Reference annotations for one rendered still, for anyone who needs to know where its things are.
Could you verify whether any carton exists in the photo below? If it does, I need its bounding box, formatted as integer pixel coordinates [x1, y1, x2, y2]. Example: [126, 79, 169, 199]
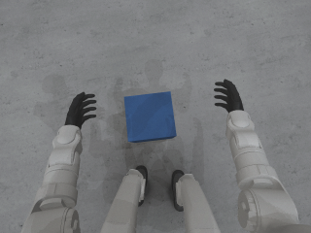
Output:
[123, 91, 177, 143]

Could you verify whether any robot right upper arm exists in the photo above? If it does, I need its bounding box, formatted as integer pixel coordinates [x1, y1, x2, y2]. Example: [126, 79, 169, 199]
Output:
[237, 187, 311, 233]

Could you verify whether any left robot hand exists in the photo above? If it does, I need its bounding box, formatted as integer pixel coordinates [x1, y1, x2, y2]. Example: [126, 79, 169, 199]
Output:
[64, 92, 97, 129]

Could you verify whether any robot left upper arm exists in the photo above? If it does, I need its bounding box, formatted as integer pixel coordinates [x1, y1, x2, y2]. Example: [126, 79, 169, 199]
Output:
[22, 207, 81, 233]

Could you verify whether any left robot shin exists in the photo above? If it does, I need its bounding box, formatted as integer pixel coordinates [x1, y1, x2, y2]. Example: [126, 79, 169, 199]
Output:
[122, 169, 143, 180]

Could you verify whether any left robot foot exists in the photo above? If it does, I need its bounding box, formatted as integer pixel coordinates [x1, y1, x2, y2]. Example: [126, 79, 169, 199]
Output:
[135, 165, 148, 207]

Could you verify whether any right robot hand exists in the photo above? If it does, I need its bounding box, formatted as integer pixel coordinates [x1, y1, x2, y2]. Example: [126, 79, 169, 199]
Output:
[214, 79, 244, 113]

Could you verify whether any left robot forearm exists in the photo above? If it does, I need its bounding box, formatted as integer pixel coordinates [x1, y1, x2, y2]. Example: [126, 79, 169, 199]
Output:
[20, 124, 83, 233]

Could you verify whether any right robot forearm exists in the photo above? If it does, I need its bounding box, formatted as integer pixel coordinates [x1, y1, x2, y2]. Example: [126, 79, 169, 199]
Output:
[225, 110, 299, 224]

